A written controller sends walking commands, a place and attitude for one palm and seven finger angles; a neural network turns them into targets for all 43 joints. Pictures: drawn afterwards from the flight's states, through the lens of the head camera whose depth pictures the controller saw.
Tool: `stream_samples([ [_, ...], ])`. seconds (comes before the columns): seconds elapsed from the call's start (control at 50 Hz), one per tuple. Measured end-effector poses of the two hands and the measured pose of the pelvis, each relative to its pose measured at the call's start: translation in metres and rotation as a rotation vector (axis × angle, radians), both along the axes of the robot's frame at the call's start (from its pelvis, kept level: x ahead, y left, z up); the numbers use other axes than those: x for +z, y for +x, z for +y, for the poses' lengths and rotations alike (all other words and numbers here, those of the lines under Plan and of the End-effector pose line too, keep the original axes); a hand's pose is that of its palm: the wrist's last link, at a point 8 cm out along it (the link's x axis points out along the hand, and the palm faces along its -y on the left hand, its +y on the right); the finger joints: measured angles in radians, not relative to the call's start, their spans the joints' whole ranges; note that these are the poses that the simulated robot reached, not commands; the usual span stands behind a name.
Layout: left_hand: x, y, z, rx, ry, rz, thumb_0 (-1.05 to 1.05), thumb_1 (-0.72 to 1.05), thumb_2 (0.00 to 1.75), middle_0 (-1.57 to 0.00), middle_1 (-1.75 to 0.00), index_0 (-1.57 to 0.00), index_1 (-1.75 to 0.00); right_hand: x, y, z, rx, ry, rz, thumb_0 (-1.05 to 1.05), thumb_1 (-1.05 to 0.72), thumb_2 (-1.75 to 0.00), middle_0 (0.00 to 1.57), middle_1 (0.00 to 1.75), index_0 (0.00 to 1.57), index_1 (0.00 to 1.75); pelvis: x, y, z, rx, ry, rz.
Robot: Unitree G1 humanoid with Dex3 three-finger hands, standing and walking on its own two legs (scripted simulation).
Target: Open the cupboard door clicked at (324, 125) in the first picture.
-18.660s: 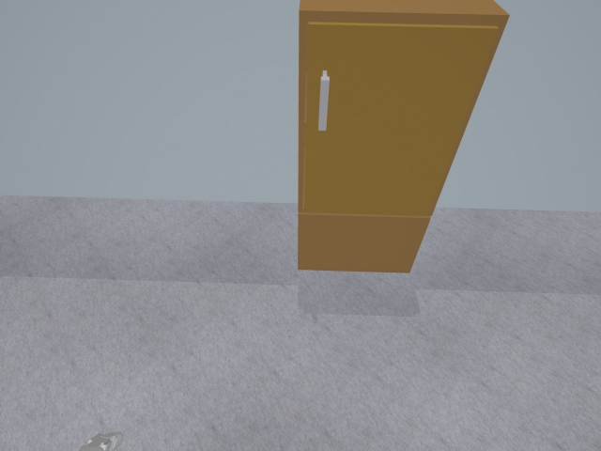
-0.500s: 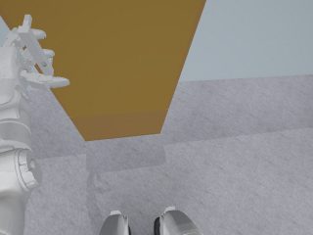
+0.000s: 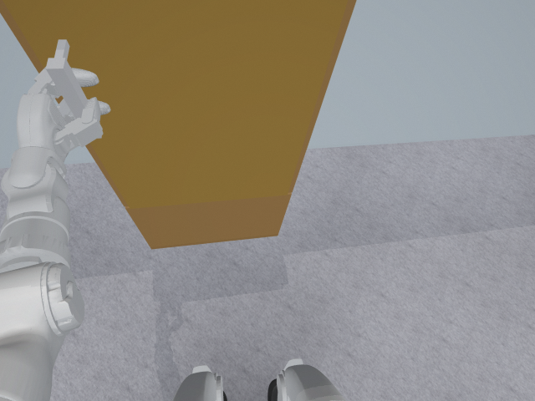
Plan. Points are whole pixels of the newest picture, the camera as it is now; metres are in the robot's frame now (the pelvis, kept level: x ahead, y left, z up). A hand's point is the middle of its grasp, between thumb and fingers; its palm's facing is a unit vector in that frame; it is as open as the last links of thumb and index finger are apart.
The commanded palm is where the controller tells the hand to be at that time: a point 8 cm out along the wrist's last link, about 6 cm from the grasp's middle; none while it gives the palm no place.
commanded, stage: close the thumb around the handle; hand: left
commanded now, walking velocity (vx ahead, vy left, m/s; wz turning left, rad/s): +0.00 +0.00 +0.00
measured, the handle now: (79, 92) +0.56 +0.24 +0.08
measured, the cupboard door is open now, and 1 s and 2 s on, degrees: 0 37 43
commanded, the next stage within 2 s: pull the door open along its arc in 0.02 s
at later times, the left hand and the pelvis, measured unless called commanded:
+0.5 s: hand (97, 156) +0.44 +0.20 +0.08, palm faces +0.04 -1.00 -0.01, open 5.8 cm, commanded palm +0.39 +0.25 +0.08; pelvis +0.01 -0.01 +0.01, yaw -1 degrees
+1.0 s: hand (185, 253) +0.30 +0.08 +0.08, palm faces +0.47 -0.88 +0.01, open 5.8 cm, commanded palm +0.24 +0.11 +0.08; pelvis +0.01 -0.03 +0.02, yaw +3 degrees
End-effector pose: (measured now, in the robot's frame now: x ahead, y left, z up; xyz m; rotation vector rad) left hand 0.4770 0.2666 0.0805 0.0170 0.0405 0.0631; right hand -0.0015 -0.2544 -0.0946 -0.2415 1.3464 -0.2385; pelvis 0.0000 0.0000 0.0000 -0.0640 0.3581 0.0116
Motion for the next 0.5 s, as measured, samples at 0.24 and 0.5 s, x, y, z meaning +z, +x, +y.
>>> stream_samples([
  [0.24, -0.001, -0.003, -0.002, 0.011, 0.004, -0.010, 0.01, 0.74, 0.83, -0.36, -1.34, -0.35, -1.35, 0.000, -0.008, -0.011, -0.003, -0.016, 0.012, 0.00, -0.91, -0.90, 0.20, 0.30, 0.20, 0.30, -0.002, -0.004, -0.005, -0.005, 0.006, 0.004],
  [0.5, -0.002, -0.057, -0.014, -0.028, -0.007, -0.026, 0.01, 0.73, 0.77, -0.35, -1.34, -0.35, -1.35, 0.009, 0.035, -0.010, -0.004, 0.029, -0.124, 0.00, -0.91, -0.90, 0.20, 0.30, 0.20, 0.30, 0.012, 0.009, -0.008, -0.022, 0.022, -0.052],
])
